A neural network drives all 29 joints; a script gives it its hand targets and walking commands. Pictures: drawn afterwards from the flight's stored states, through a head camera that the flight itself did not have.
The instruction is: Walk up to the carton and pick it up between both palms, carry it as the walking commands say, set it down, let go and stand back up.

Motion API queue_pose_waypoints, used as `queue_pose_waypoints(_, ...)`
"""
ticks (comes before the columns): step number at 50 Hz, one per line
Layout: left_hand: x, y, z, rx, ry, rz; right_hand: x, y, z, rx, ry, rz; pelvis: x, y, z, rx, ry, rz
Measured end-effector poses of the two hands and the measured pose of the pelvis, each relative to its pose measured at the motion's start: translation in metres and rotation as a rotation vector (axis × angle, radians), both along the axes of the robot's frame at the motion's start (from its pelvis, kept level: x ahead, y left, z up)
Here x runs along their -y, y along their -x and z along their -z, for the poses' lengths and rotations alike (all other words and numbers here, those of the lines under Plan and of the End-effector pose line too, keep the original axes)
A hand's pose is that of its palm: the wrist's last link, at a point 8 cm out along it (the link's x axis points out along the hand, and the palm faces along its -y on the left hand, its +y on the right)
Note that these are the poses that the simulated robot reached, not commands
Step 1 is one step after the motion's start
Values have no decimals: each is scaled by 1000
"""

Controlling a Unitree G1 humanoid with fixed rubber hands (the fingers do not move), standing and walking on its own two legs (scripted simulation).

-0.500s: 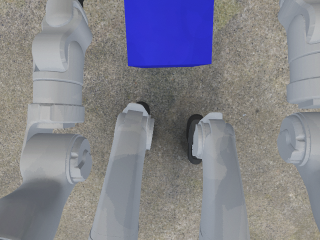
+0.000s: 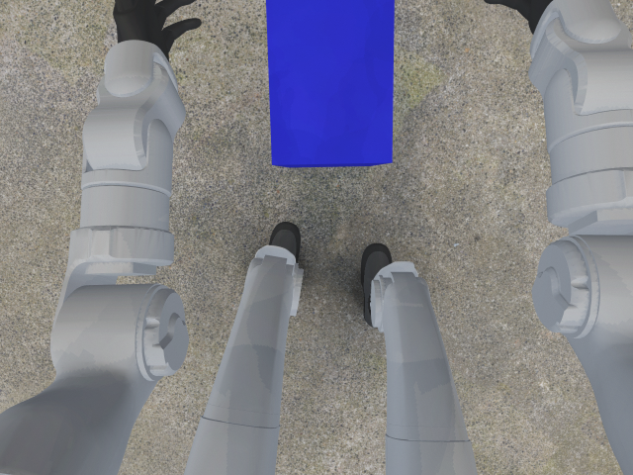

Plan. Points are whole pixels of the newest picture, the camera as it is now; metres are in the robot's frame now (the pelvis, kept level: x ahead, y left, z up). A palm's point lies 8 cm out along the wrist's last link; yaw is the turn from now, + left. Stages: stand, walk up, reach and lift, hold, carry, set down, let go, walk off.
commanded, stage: let go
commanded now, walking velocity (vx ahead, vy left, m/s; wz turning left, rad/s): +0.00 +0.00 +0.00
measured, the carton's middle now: (329, 91) +0.55 +0.05 -0.50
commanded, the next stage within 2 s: stand in 1.40 s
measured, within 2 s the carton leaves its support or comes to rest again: neither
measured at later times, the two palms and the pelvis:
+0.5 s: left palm (68, 202) +0.35 +0.24 -0.05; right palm (600, 203) +0.39 -0.18 -0.06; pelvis +0.04 +0.01 +0.07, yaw +0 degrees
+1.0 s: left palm (1, 378) +0.25 +0.23 +0.04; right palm out of the picture +0.28 -0.23 +0.04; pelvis +0.11 +0.00 +0.12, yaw +1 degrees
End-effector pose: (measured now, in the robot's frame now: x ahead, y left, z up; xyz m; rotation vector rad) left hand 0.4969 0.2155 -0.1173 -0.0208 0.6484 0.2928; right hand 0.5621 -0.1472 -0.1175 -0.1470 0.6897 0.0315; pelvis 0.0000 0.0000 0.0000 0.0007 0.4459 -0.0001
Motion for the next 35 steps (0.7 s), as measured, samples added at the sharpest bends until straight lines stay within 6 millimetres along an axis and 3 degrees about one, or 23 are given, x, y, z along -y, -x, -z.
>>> queue_pose_waypoints(7, 5, 8, 2, -13, -33, 55, 6, 10, -4, 7, 43, 5, -1, -5, -15, -24, 2, 9)
queue_pose_waypoints(10, 7, 27, 6, -34, -65, 127, 11, 34, -1, 10, 85, 23, -2, -8, -25, 28, 4, 10)
queue_pose_waypoints(14, 3, 66, 2, -127, -87, 207, 24, 81, 1, -65, 116, 75, -5, -18, -37, 43, 12, 3)
queue_pose_waypoints(18, -7, 99, -22, -172, -94, 247, 33, 125, -15, -114, 135, 76, -7, -25, -51, 96, 19, 0)
queue_pose_waypoints(23, -21, 132, -58, -195, -85, 243, 33, 162, -48, -120, 125, 45, -9, -33, -64, 167, 18, -6)
queue_pose_waypoints(31, -28, 179, -120, -158, -65, 190, 30, 193, -112, -85, 98, 8, -9, -61, -85, 170, 10, -18)
queue_pose_waypoints(35, -24, 200, -131, -169, -38, 191, 32, 207, -128, -88, 91, -4, -8, -71, -94, 249, 1, -22)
